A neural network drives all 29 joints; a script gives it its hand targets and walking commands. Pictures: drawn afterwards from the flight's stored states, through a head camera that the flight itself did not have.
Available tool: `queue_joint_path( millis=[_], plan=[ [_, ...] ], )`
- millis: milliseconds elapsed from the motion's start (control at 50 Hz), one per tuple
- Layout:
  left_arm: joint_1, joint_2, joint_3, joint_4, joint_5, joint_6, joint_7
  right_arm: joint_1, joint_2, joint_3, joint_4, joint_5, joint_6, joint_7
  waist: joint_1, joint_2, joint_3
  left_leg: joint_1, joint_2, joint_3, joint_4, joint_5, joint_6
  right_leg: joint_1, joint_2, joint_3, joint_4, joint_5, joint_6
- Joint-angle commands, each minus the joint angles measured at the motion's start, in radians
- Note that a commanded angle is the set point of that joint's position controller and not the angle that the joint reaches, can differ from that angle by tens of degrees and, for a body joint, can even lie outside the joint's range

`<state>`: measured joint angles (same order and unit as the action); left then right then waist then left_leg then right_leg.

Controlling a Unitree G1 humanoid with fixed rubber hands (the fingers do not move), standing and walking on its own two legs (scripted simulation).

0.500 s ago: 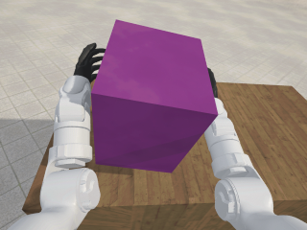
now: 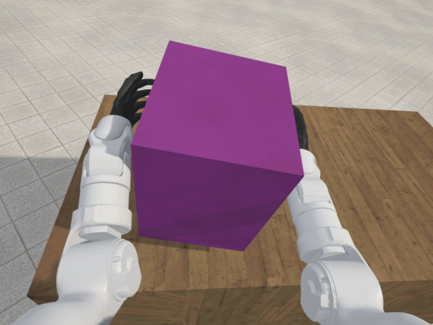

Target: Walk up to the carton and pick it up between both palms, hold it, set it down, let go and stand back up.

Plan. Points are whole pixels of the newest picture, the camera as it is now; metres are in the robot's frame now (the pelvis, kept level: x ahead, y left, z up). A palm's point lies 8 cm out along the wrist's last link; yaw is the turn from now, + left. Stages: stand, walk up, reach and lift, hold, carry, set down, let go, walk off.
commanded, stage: set down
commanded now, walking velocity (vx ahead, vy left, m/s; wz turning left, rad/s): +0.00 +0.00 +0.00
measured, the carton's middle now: (209, 155) +0.40 +0.00 +0.11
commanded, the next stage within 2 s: none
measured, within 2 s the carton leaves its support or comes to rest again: neither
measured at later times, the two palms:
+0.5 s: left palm (130, 128) +0.42 +0.14 +0.16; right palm (295, 162) +0.37 -0.16 +0.12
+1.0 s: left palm (136, 137) +0.42 +0.14 +0.13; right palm (294, 174) +0.36 -0.17 +0.10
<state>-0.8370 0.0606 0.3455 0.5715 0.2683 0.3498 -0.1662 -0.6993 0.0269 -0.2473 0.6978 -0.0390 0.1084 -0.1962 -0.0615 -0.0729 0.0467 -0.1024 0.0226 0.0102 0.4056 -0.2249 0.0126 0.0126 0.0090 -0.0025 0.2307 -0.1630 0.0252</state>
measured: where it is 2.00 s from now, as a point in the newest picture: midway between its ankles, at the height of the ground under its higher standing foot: outside the picture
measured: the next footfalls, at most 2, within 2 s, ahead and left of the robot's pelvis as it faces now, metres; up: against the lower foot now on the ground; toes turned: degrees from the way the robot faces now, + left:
none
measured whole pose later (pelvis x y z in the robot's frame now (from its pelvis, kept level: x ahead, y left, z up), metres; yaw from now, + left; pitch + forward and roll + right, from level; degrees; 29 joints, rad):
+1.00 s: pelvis +0.00 +0.00 +0.00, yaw +0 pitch -4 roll -2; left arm -0.80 0.05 0.35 0.71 0.29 0.21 -0.20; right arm -0.58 0.10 -0.34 0.70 -0.15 0.00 -0.19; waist -0.06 -0.07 0.08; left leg -0.10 0.02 0.01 0.41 -0.23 0.01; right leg 0.01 0.01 0.00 0.23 -0.17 0.03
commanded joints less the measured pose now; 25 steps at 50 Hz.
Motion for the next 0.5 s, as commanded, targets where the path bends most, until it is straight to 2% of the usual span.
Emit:
queue_joint_path(
  millis=[0, 20, 40, 60, 80, 100, 120, 140, 160, 180, 200, 220, 240, 260, 280, 300, 320, 340, 360, 380, 400, 420, 440, 460, 480],
  plan=[
    [-0.452, -0.411, -0.252, 0.102, -0.03, -0.048, -0.167, -0.627, 0.498, 0.243, -0.281, -0.014, -0.09, 0.065, -0.124, 0.012, -0.408, 0.098, -0.082, 0.083, -0.106, 0.239, -0.02, 0.186, 0.004, -0.055, 0.057, 0.528, 0.081],
    [-0.443, -0.44, -0.269, 0.075, -0.036, -0.054, -0.166, -0.62, 0.5, 0.249, -0.277, -0.022, -0.09, 0.064, -0.135, 0.017, -0.407, 0.088, -0.081, 0.083, -0.108, 0.246, -0.019, 0.181, 0.009, -0.062, 0.062, 0.516, 0.082],
    [-0.426, -0.437, -0.263, 0.116, -0.018, -0.053, -0.165, -0.578, 0.495, 0.217, -0.244, -0.04, -0.09, 0.062, -0.163, 0.053, -0.348, 0.077, -0.076, 0.066, -0.104, 0.235, -0.03, 0.166, 0.006, -0.068, 0.058, 0.483, 0.071],
    [-0.422, -0.439, -0.287, 0.091, -0.032, -0.053, -0.161, -0.607, 0.483, 0.238, -0.288, -0.032, -0.102, 0.063, -0.147, 0.055, -0.364, 0.095, -0.073, 0.068, -0.092, 0.255, -0.037, 0.151, 0.013, -0.077, 0.06, 0.482, 0.065],
    [-0.432, -0.431, -0.294, 0.118, -0.037, -0.056, -0.159, -0.614, 0.459, 0.195, -0.284, -0.05, -0.108, 0.062, -0.169, 0.072, -0.357, 0.096, -0.063, 0.065, -0.1, 0.246, -0.041, 0.135, 0.016, -0.084, 0.055, 0.434, 0.062],
    [-0.439, -0.426, -0.267, 0.128, -0.029, -0.057, -0.165, -0.61, 0.475, 0.189, -0.263, -0.057, -0.1, 0.061, -0.158, 0.043, -0.316, 0.088, -0.068, 0.074, -0.113, 0.206, -0.027, 0.107, 0.011, -0.072, 0.036, 0.401, 0.069],
    [-0.474, -0.424, -0.26, 0.119, -0.04, -0.077, -0.16, -0.616, 0.483, 0.187, -0.263, -0.076, -0.105, 0.07, -0.145, 0.027, -0.377, 0.1, -0.063, 0.079, -0.116, 0.196, -0.027, 0.117, 0.014, -0.075, 0.036, 0.365, 0.062],
    [-0.448, -0.452, -0.284, 0.129, -0.036, -0.073, -0.155, -0.642, 0.503, 0.207, -0.293, -0.073, -0.125, 0.068, -0.145, 0.048, -0.376, 0.081, -0.071, 0.068, -0.106, 0.21, -0.033, 0.12, 0.013, -0.074, 0.044, 0.409, 0.064],
    [-0.477, -0.469, -0.3, 0.118, -0.038, -0.083, -0.152, -0.643, 0.516, 0.206, -0.274, -0.076, -0.132, 0.063, -0.15, 0.053, -0.389, 0.074, -0.07, 0.075, -0.105, 0.234, -0.04, 0.119, 0.015, -0.073, 0.056, 0.454, 0.071],
    [-0.473, -0.465, -0.305, 0.094, -0.042, -0.086, -0.147, -0.633, 0.496, 0.206, -0.267, -0.078, -0.134, 0.07, -0.144, 0.09, -0.408, 0.106, -0.067, 0.069, -0.089, 0.261, -0.048, 0.111, 0.017, -0.078, 0.059, 0.437, 0.059],
    [-0.44, -0.462, -0.308, 0.112, -0.038, -0.082, -0.146, -0.626, 0.485, 0.203, -0.263, -0.068, -0.14, 0.071, -0.152, 0.071, -0.411, 0.132, -0.062, 0.066, -0.084, 0.283, -0.049, 0.097, 0.024, -0.093, 0.056, 0.43, 0.058],
    [-0.486, -0.481, -0.316, 0.108, -0.067, -0.098, -0.138, -0.676, 0.494, 0.197, -0.275, -0.068, -0.148, 0.072, -0.149, 0.074, -0.438, 0.137, -0.059, 0.063, -0.087, 0.259, -0.044, 0.075, 0.024, -0.085, 0.047, 0.389, 0.058],
    [-0.483, -0.458, -0.293, 0.142, -0.044, -0.099, -0.139, -0.635, 0.504, 0.173, -0.249, -0.084, -0.14, 0.07, -0.16, 0.069, -0.363, 0.104, -0.065, 0.068, -0.099, 0.224, -0.04, 0.074, 0.018, -0.08, 0.033, 0.369, 0.054],
    [-0.45, -0.453, -0.296, 0.146, -0.028, -0.096, -0.139, -0.623, 0.507, 0.194, -0.258, -0.089, -0.145, 0.069, -0.143, 0.062, -0.395, 0.084, -0.071, 0.074, -0.099, 0.233, -0.042, 0.095, 0.019, -0.086, 0.045, 0.415, 0.061],
    [-0.452, -0.454, -0.286, 0.144, -0.017, -0.102, -0.133, -0.598, 0.491, 0.164, -0.194, -0.102, -0.141, 0.073, -0.153, 0.076, -0.375, 0.113, -0.06, 0.066, -0.107, 0.247, -0.046, 0.064, 0.025, -0.097, 0.042, 0.374, 0.059],
    [-0.438, -0.426, -0.245, 0.203, -0.004, -0.091, -0.146, -0.598, 0.469, 0.14, -0.181, -0.11, -0.131, 0.079, -0.139, 0.045, -0.29, 0.09, -0.055, 0.068, -0.117, 0.211, -0.038, 0.081, 0.024, -0.082, 0.03, 0.345, 0.059],
    [-0.428, -0.437, -0.261, 0.185, -0.006, -0.087, -0.145, -0.584, 0.464, 0.161, -0.203, -0.098, -0.134, 0.075, -0.15, 0.059, -0.303, 0.109, -0.058, 0.073, -0.116, 0.194, -0.034, 0.069, 0.02, -0.081, 0.021, 0.331, 0.059],
    [-0.426, -0.442, -0.238, 0.187, -0.006, -0.088, -0.149, -0.578, 0.498, 0.174, -0.197, -0.092, -0.128, 0.078, -0.124, 0.025, -0.287, 0.088, -0.062, 0.084, -0.13, 0.17, -0.025, 0.074, 0.015, -0.078, 0.016, 0.326, 0.07],
    [-0.41, -0.428, -0.234, 0.186, -0.006, -0.086, -0.155, -0.538, 0.482, 0.19, -0.214, -0.093, -0.136, 0.075, -0.135, 0.03, -0.297, 0.086, -0.062, 0.083, -0.12, 0.207, -0.031, 0.099, 0.015, -0.082, 0.037, 0.386, 0.068],
    [-0.419, -0.413, -0.218, 0.191, 0.009, -0.084, -0.157, -0.559, 0.483, 0.156, -0.206, -0.103, -0.129, 0.075, -0.133, 0.04, -0.269, 0.08, -0.067, 0.088, -0.133, 0.167, -0.025, 0.088, 0.011, -0.077, 0.03, 0.337, 0.075],
    [-0.413, -0.39, -0.209, 0.19, 0.005, -0.09, -0.163, -0.546, 0.496, 0.171, -0.216, -0.109, -0.125, 0.072, -0.131, 0.01, -0.283, 0.082, -0.065, 0.093, -0.137, 0.146, -0.016, 0.091, 0.008, -0.076, 0.029, 0.344, 0.074],
    [-0.452, -0.415, -0.235, 0.168, -0.002, -0.099, -0.159, -0.561, 0.492, 0.157, -0.2, -0.106, -0.133, 0.07, -0.147, 0.054, -0.309, 0.093, -0.063, 0.081, -0.129, 0.164, -0.03, 0.097, 0.016, -0.086, 0.034, 0.33, 0.065],
    [-0.42, -0.437, -0.234, 0.186, -0.011, -0.098, -0.157, -0.544, 0.492, 0.144, -0.197, -0.116, -0.136, 0.071, -0.154, 0.048, -0.271, 0.084, -0.065, 0.082, -0.126, 0.159, -0.029, 0.074, 0.01, -0.079, 0.025, 0.334, 0.073],
    [-0.414, -0.433, -0.251, 0.186, -0.001, -0.101, -0.156, -0.551, 0.493, 0.157, -0.21, -0.125, -0.143, 0.07, -0.159, 0.038, -0.328, 0.084, -0.061, 0.078, -0.123, 0.162, -0.029, 0.085, 0.015, -0.092, 0.035, 0.336, 0.067],
    [-0.417, -0.449, -0.247, 0.181, -0.003, -0.102, -0.155, -0.561, 0.482, 0.153, -0.205, -0.12, -0.153, 0.071, -0.147, 0.04, -0.301, 0.09, -0.057, 0.079, -0.118, 0.205, -0.035, 0.064, 0.017, -0.091, 0.037, 0.379, 0.072]
  ],
)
